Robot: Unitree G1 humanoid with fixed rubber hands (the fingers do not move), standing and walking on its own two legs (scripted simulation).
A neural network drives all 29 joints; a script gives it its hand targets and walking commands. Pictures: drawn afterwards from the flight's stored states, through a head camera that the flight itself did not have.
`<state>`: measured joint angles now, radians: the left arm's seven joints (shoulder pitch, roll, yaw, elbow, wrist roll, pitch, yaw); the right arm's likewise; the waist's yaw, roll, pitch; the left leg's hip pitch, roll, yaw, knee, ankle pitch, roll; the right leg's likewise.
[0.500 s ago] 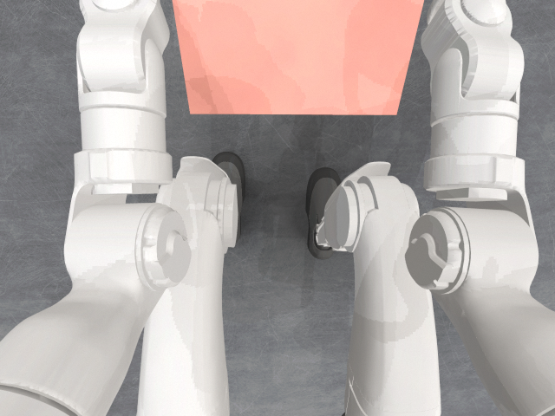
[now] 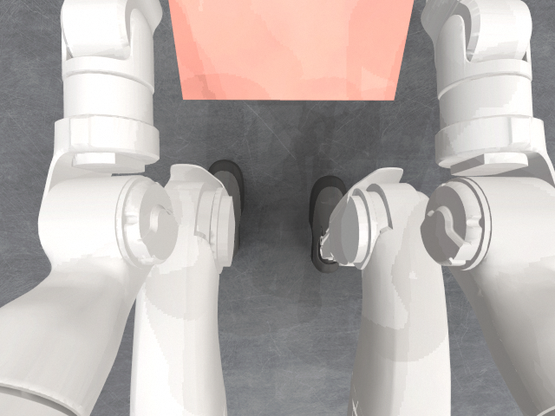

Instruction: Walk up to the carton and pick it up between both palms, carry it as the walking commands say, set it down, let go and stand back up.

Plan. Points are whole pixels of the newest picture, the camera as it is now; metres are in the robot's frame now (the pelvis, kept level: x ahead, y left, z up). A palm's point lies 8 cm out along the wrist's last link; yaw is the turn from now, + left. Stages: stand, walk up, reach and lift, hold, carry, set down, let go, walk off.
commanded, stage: set down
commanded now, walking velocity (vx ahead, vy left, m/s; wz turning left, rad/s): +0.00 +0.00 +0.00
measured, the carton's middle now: out of the picture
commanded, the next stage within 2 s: none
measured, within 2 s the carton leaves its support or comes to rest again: rests again in 1.76 s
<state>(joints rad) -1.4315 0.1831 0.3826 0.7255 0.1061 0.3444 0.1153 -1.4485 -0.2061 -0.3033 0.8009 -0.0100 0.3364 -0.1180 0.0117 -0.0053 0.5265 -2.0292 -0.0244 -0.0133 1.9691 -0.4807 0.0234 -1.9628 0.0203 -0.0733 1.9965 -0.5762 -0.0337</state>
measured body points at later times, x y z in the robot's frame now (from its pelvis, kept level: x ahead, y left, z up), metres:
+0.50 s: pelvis +0.01 +0.00 -0.04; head +0.40 +0.02 +0.18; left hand +0.58 +0.19 -0.21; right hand +0.58 -0.12 -0.22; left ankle +0.14 +0.11 -0.40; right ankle +0.12 -0.10 -0.40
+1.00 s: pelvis +0.01 +0.00 -0.05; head +0.40 +0.02 +0.17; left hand +0.59 +0.19 -0.22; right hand +0.59 -0.12 -0.23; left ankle +0.14 +0.11 -0.40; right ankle +0.12 -0.10 -0.40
